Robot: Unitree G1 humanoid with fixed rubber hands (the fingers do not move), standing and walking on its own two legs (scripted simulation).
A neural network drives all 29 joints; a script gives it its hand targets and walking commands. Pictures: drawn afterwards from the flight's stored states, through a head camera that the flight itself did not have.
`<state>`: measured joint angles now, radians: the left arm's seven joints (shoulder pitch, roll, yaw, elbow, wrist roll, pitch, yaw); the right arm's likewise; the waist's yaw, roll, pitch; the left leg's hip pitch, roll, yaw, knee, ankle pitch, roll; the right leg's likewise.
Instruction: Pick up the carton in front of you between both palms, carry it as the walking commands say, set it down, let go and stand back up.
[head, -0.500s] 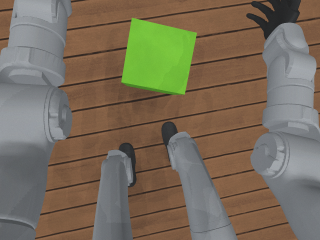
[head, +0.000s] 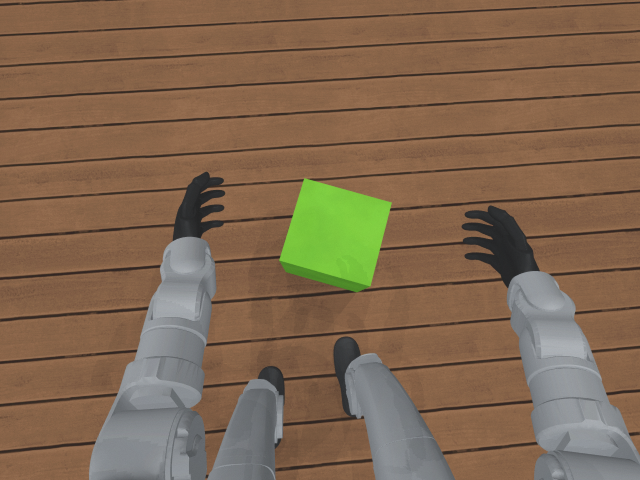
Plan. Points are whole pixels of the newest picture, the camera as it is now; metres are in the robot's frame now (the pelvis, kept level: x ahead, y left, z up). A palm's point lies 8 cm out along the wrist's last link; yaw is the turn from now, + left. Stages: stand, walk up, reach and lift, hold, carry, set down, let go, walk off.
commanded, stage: let go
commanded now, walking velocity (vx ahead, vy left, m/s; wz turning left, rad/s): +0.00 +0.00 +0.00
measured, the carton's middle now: (333, 241) +0.46 -0.09 -0.60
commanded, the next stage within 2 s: stand in 1.06 s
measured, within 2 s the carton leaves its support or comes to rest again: neither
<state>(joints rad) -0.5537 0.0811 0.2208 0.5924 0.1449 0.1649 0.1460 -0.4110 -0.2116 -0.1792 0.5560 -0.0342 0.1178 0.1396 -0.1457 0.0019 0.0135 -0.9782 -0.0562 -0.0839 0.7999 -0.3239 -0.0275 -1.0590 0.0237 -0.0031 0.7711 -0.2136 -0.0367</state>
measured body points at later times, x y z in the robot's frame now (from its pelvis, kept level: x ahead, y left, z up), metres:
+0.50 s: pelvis +0.06 +0.03 +0.05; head +0.12 +0.03 +0.49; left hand +0.29 +0.23 -0.04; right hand +0.22 -0.22 -0.03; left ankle +0.01 +0.13 -0.69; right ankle +0.06 -0.09 -0.69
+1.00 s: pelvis +0.06 +0.03 +0.05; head +0.06 +0.03 +0.50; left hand +0.25 +0.25 -0.03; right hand +0.22 -0.22 -0.02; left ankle +0.01 +0.13 -0.69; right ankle +0.06 -0.09 -0.69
